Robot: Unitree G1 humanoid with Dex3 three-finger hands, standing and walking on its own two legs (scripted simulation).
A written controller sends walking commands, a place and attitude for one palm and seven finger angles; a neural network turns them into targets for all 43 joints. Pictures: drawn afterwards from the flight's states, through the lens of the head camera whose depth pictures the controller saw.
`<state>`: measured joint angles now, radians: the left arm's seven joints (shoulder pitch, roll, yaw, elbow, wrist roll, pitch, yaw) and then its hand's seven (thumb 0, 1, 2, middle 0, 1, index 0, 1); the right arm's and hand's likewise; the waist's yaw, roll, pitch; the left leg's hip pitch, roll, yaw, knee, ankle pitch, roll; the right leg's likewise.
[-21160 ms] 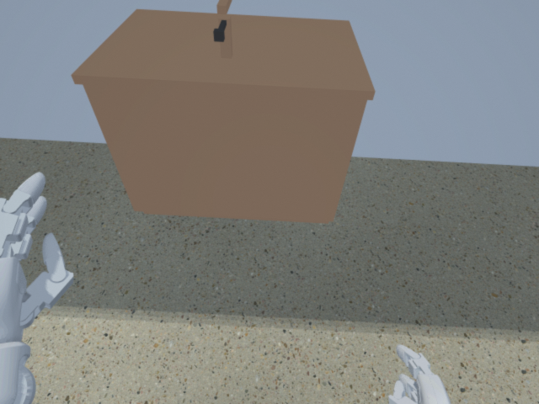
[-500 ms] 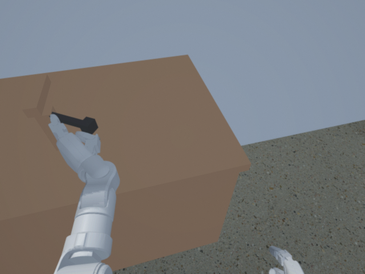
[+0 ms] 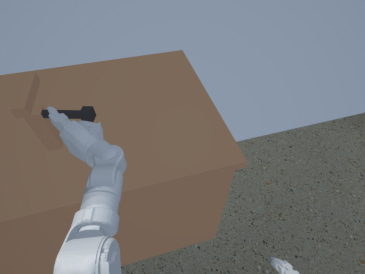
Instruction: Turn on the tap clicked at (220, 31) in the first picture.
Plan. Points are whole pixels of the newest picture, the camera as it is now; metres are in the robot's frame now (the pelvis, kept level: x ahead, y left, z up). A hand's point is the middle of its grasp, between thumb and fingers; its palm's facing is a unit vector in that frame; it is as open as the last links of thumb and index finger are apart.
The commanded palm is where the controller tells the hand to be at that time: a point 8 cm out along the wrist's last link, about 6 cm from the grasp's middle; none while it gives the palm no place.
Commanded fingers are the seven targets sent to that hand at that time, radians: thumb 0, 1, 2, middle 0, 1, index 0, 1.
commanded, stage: push the lever round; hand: left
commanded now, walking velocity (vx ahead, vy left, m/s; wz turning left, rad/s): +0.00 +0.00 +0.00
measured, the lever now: (87, 114) +0.44 +0.25 +0.13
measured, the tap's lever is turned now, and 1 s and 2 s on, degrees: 73 86 86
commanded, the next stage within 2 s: lift the hand up off the lever in 0.30 s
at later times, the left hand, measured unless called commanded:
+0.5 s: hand (100, 118) +0.43 +0.22 +0.12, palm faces +0.82 -0.57 -0.07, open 8.0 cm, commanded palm +0.37 +0.23 +0.11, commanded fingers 0.00 0.90 0.90 -0.15 -0.15 -0.15 -0.15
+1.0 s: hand (97, 117) +0.42 +0.22 +0.13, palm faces +0.80 -0.59 -0.05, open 7.8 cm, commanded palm +0.36 +0.23 +0.13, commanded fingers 0.00 0.90 0.90 -0.15 -0.15 -0.15 -0.15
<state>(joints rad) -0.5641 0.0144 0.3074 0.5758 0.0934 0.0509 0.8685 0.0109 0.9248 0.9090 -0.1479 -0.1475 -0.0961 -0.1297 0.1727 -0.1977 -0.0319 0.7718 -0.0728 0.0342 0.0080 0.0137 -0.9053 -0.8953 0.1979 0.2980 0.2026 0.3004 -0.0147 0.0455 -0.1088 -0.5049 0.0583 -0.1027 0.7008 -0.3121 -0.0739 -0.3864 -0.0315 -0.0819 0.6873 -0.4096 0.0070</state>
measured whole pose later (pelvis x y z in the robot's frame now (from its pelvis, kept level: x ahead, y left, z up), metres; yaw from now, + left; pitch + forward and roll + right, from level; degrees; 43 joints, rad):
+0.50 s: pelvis +0.01 +0.00 +0.00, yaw -1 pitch +8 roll -1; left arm -0.64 0.06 0.38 0.67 0.10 0.02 0.85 0.02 0.90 0.90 -0.15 -0.15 -0.11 -0.13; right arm 0.22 -0.21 -0.05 0.77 -0.08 0.05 0.02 0.01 -0.91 -0.90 0.20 0.30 0.20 0.30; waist -0.04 0.04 -0.12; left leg -0.53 0.06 -0.09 0.71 -0.32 -0.07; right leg -0.41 -0.03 -0.07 0.69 -0.41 0.01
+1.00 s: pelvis +0.01 +0.01 +0.00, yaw -1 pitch +6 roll -1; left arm -0.58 0.02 0.32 0.52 0.07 0.11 0.83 0.02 0.90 0.90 -0.15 -0.15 -0.16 -0.15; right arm 0.18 -0.20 -0.04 0.76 -0.07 0.03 0.03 0.01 -0.91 -0.90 0.20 0.30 0.20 0.30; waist -0.01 0.04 -0.11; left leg -0.46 0.06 -0.08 0.67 -0.31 -0.06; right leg -0.34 -0.04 -0.07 0.64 -0.40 0.02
